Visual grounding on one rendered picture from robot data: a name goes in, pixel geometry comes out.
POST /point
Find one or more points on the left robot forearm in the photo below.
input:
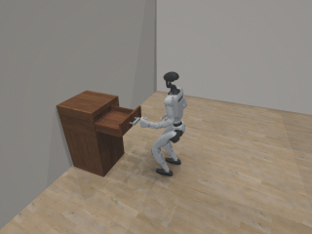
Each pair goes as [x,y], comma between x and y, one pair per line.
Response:
[159,125]

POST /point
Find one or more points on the handle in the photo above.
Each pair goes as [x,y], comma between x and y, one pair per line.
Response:
[135,121]

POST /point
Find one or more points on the right robot thigh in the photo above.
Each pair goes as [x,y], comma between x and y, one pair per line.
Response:
[168,129]

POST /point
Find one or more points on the right robot upper arm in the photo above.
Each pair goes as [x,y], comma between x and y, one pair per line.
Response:
[183,97]

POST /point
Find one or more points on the left robot upper arm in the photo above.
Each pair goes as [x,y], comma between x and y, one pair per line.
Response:
[169,104]

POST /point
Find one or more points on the robot head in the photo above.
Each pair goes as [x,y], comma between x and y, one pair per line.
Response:
[169,78]

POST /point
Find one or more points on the left robot hand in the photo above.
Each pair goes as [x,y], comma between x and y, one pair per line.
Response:
[143,122]

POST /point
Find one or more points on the drawer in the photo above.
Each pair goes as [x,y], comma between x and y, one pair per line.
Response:
[115,120]

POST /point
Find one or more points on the cabinet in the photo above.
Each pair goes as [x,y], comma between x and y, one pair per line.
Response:
[90,150]

